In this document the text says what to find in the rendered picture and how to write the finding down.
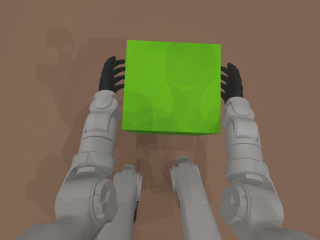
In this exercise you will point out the carton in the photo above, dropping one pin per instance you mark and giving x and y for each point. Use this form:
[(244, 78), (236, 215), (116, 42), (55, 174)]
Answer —
[(172, 88)]

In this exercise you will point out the right robot thigh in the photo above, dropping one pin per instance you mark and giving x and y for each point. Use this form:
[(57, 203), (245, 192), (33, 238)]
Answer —
[(198, 221)]

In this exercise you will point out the robot right forearm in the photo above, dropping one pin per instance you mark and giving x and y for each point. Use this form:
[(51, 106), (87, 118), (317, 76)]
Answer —
[(243, 146)]

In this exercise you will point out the robot right hand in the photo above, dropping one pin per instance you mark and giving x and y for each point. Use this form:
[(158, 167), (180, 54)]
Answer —
[(233, 86)]

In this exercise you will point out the robot left forearm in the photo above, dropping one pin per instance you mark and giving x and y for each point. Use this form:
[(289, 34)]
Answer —
[(96, 150)]

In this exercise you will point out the robot left hand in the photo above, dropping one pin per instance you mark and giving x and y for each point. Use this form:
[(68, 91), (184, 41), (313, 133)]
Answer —
[(107, 80)]

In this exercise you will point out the right robot upper arm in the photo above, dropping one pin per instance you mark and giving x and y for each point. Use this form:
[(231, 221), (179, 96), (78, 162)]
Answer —
[(255, 213)]

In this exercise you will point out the left robot upper arm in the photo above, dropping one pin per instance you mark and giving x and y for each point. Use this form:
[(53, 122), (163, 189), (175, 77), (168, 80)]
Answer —
[(82, 208)]

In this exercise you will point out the right robot shin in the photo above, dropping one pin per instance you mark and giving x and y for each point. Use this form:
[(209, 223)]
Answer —
[(187, 159)]

